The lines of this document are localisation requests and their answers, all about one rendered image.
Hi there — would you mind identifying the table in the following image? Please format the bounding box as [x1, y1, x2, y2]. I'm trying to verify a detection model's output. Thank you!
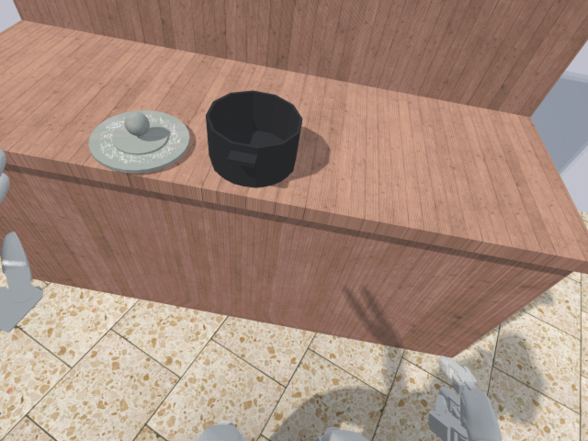
[0, 0, 588, 358]

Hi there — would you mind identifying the right robot hand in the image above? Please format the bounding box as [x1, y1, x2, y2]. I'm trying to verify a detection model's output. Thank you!
[429, 356, 502, 441]

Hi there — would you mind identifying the knob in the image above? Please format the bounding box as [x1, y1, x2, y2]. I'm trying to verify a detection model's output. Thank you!
[124, 112, 150, 136]

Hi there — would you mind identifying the lid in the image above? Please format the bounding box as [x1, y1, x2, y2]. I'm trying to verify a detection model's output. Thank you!
[88, 110, 190, 173]

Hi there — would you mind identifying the pot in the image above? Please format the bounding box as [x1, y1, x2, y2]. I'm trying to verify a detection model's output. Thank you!
[206, 90, 302, 187]

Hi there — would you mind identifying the left robot hand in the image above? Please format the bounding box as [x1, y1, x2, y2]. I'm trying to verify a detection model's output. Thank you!
[0, 149, 43, 333]

